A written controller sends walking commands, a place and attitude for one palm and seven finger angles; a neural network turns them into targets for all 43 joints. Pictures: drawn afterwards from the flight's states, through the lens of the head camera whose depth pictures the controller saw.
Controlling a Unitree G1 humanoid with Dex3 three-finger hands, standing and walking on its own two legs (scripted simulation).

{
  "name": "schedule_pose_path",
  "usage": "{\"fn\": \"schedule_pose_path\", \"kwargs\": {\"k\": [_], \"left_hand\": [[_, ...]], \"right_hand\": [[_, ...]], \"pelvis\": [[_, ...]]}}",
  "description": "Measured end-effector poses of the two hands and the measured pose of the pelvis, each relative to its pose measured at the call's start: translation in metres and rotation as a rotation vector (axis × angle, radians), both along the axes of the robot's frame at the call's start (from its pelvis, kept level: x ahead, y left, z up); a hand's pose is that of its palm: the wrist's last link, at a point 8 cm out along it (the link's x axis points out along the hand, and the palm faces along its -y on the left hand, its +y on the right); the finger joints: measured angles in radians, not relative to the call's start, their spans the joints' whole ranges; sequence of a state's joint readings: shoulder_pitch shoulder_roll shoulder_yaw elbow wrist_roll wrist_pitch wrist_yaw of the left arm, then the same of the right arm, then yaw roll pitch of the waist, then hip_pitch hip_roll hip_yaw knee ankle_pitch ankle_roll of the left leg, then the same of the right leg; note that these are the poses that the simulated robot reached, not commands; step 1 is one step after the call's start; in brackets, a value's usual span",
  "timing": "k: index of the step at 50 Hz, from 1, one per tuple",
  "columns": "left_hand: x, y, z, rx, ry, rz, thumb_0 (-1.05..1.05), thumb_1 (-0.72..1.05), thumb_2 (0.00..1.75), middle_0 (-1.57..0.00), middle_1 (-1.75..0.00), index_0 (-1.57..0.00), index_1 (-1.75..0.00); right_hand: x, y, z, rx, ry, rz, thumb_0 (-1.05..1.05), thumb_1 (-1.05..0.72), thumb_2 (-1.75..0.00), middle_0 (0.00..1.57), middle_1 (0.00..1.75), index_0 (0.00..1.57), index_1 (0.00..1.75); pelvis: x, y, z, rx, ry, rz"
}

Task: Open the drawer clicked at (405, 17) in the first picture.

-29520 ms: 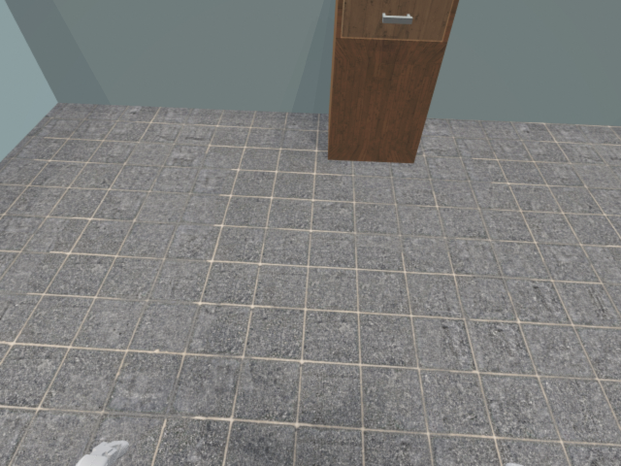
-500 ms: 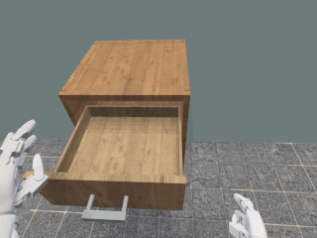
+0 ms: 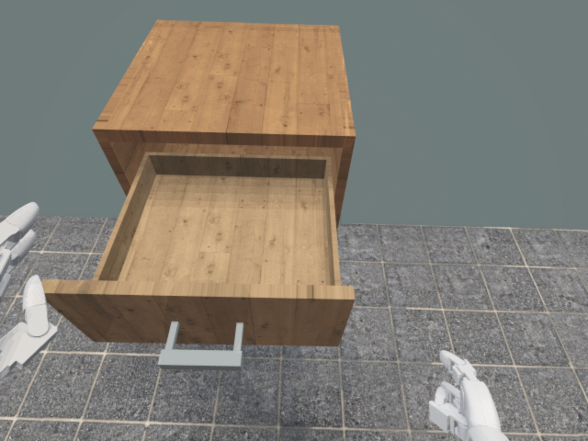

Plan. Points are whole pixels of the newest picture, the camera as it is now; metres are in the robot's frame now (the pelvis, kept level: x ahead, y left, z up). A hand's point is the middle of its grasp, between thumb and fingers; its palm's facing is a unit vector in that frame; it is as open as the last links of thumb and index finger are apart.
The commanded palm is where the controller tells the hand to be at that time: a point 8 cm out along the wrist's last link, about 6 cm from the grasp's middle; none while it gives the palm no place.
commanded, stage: step back with the hand held close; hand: left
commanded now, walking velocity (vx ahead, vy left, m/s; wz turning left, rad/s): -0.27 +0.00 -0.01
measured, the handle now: (204, 344) +0.25 +0.15 -0.05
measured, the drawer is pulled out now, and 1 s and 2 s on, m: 0.30 0.30 0.30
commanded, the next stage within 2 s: stop stepping back and stand still in 0.76 s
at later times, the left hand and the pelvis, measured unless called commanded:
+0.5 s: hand (17, 413) +0.12 +0.23 +0.16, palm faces +0.37 -0.81 -0.46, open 7.4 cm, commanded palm +0.06 +0.26 +0.18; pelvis -0.07 -0.02 -0.01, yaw +1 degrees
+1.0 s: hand out of the picture -0.02 +0.18 +0.15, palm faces +0.35 -0.83 -0.44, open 7.4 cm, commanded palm -0.09 +0.23 +0.18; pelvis -0.21 -0.06 +0.00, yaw +3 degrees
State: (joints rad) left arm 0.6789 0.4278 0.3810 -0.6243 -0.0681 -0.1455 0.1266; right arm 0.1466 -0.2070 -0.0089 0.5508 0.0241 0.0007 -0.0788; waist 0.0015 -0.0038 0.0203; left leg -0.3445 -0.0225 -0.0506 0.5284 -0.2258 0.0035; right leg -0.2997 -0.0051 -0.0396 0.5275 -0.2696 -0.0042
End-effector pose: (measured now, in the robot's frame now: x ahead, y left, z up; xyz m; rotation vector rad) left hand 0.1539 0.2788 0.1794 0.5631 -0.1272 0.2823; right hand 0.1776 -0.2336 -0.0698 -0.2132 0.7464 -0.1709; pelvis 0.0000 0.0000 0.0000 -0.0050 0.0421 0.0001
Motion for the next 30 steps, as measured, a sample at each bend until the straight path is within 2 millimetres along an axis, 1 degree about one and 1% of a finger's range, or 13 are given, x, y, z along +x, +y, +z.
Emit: {"fn": "schedule_pose_path", "kwargs": {"k": [3, 7, 10, 13, 15, 18, 20, 22, 25, 28, 30], "left_hand": [[-0.012, -0.001, 0.002, 0.000, -0.035, 0.008, 0.01, 0.89, 0.90, -0.21, -0.30, -0.22, -0.30], [-0.029, -0.009, 0.003, -0.004, -0.070, 0.018, 0.01, 0.89, 0.90, -0.21, -0.30, -0.22, -0.30], [-0.039, -0.015, 0.003, -0.020, -0.094, 0.023, 0.01, 0.89, 0.90, -0.21, -0.30, -0.22, -0.30], [-0.048, -0.017, 0.000, -0.056, -0.120, 0.024, 0.01, 0.89, 0.90, -0.21, -0.30, -0.22, -0.30], [-0.052, -0.014, -0.002, -0.073, -0.131, 0.027, 0.01, 0.88, 0.90, -0.21, -0.30, -0.22, -0.30], [-0.057, -0.004, -0.007, -0.065, -0.135, 0.040, 0.01, 0.88, 0.90, -0.21, -0.30, -0.22, -0.30], [-0.060, 0.000, -0.008, -0.049, -0.122, 0.051, 0.01, 0.88, 0.90, -0.21, -0.30, -0.22, -0.30], [-0.064, 0.001, -0.008, -0.033, -0.101, 0.056, 0.01, 0.89, 0.90, -0.21, -0.30, -0.22, -0.30], [-0.070, -0.010, -0.002, -0.021, -0.096, 0.037, 0.01, 0.89, 0.90, -0.21, -0.30, -0.21, -0.30], [-0.077, -0.032, 0.004, -0.006, -0.110, -0.017, 0.02, 0.89, 0.90, -0.21, -0.30, -0.21, -0.30], [-0.081, -0.048, 0.006, -0.002, -0.103, -0.055, 0.02, 0.89, 0.90, -0.21, -0.30, -0.21, -0.30]], "right_hand": [[-0.005, 0.007, 0.001, 0.014, -0.033, 0.028, 0.02, -0.90, -0.90, 0.20, 0.30, 0.20, 0.30], [-0.014, 0.013, -0.001, 0.040, -0.068, 0.060, 0.01, -0.90, -0.90, 0.20, 0.30, 0.20, 0.30], [-0.025, 0.011, -0.005, 0.050, -0.069, 0.069, 0.01, -0.90, -0.90, 0.20, 0.30, 0.20, 0.30], [-0.040, 0.004, -0.008, 0.026, -0.031, 0.066, 0.01, -0.90, -0.90, 0.20, 0.30, 0.20, 0.30], [-0.050, 0.000, -0.009, -0.002, 0.002, 0.060, 0.01, -0.90, -0.90, 0.20, 0.30, 0.20, 0.30], [-0.063, -0.006, -0.010, -0.039, 0.027, 0.044, 0.01, -0.90, -0.90, 0.20, 0.30, 0.20, 0.30], [-0.070, -0.006, -0.008, -0.039, 0.033, 0.038, 0.02, -0.90, -0.90, 0.20, 0.30, 0.20, 0.30], [-0.076, -0.006, -0.007, -0.031, 0.024, 0.043, 0.02, -0.90, -0.90, 0.20, 0.30, 0.20, 0.30], [-0.083, -0.005, -0.007, -0.003, 0.003, 0.060, 0.02, -0.90, -0.90, 0.20, 0.30, 0.20, 0.30], [-0.089, -0.007, -0.011, 0.034, -0.015, 0.074, 0.02, -0.90, -0.90, 0.20, 0.30, 0.20, 0.30], [-0.096, -0.012, -0.015, 0.056, -0.022, 0.081, 0.01, -0.90, -0.90, 0.20, 0.30, 0.20, 0.30]], "pelvis": [[-0.010, -0.001, -0.002, 0.006, -0.004, -0.003], [-0.024, -0.006, -0.006, 0.002, -0.012, -0.002], [-0.033, -0.011, -0.008, -0.008, -0.013, 0.007], [-0.039, -0.011, -0.008, -0.003, -0.014, 0.018], [-0.042, -0.010, -0.007, 0.000, -0.011, 0.028], [-0.049, -0.007, -0.010, -0.009, -0.005, 0.045], [-0.056, -0.009, -0.009, 0.005, -0.008, 0.034], [-0.062, -0.011, -0.007, 0.006, 0.002, 0.024], [-0.071, -0.017, -0.006, -0.002, 0.017, 0.011], [-0.085, -0.027, -0.008, 0.006, 0.029, -0.018], [-0.100, -0.035, -0.007, -0.008, 0.023, -0.026]]}}
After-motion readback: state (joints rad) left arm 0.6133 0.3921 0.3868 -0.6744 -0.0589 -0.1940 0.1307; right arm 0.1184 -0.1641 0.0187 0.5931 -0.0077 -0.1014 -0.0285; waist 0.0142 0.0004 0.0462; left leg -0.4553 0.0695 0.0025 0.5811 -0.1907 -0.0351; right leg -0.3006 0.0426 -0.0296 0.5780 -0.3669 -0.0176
